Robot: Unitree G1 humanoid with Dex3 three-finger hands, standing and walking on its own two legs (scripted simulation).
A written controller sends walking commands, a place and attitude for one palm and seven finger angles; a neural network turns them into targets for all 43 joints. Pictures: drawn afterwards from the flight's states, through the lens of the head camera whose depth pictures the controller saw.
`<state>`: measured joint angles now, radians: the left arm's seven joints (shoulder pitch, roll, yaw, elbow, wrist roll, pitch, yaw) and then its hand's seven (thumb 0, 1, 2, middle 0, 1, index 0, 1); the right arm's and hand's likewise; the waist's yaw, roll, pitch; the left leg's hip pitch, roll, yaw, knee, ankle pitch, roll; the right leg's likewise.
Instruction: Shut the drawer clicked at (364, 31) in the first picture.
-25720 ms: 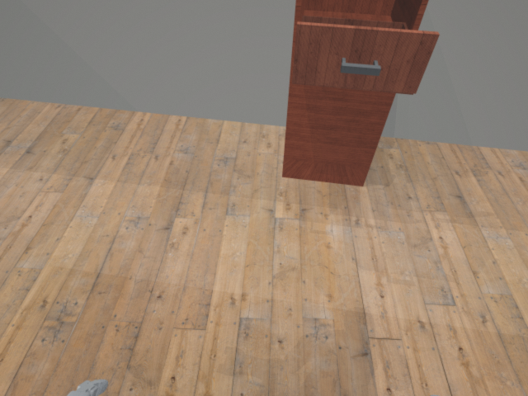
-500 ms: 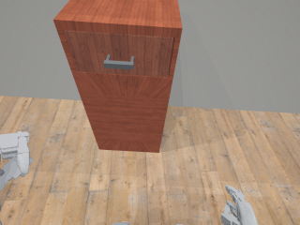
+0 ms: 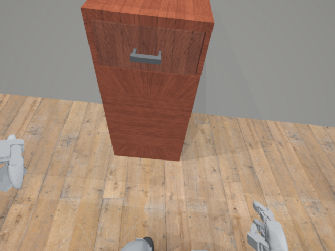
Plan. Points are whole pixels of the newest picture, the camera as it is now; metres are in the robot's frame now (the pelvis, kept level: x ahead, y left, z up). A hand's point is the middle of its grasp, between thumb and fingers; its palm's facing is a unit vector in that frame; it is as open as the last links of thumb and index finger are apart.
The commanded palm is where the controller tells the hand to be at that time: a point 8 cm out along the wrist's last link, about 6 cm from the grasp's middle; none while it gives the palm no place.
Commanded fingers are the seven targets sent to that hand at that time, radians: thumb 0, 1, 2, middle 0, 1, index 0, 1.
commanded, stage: stop stepping back and stand still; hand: left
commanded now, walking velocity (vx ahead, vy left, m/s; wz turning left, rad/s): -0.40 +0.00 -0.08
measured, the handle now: (146, 55) +0.74 +0.11 +0.05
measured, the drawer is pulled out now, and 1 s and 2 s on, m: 0.00 0.00 0.00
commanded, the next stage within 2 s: let the arm hang, fingers relaxed in 0.98 s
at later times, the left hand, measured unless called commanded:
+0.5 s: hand out of the picture +0.10 +0.25 +0.18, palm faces +0.27 -0.86 -0.44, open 3.2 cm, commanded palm +0.03 +0.29 +0.19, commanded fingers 0.00 0.90 0.90 -1.40 -1.60 -1.40 -1.60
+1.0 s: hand out of the picture +0.03 +0.26 +0.18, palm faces +0.22 -0.83 -0.51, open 3.2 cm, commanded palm -0.01 +0.31 +0.19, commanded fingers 0.00 0.90 0.90 -1.40 -1.60 -1.40 -1.60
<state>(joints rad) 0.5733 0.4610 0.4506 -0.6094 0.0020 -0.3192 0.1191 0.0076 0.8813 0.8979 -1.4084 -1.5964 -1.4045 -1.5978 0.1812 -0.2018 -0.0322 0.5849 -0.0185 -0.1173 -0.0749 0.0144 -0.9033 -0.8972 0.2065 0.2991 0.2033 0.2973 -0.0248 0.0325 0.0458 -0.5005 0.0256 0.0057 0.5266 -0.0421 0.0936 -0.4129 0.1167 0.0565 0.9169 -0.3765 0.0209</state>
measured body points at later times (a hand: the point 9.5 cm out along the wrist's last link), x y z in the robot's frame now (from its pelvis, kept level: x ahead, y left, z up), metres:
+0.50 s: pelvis -0.13 +0.02 +0.00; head -0.13 +0.05 +0.45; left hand +0.08 +0.29 +0.20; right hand +0.01 -0.23 -0.06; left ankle +0.04 +0.07 -0.70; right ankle -0.15 -0.07 -0.72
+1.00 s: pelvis -0.17 +0.05 -0.01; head -0.18 +0.07 +0.44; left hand +0.01 +0.30 +0.21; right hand -0.08 -0.19 -0.10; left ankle -0.15 +0.16 -0.68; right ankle -0.13 -0.06 -0.73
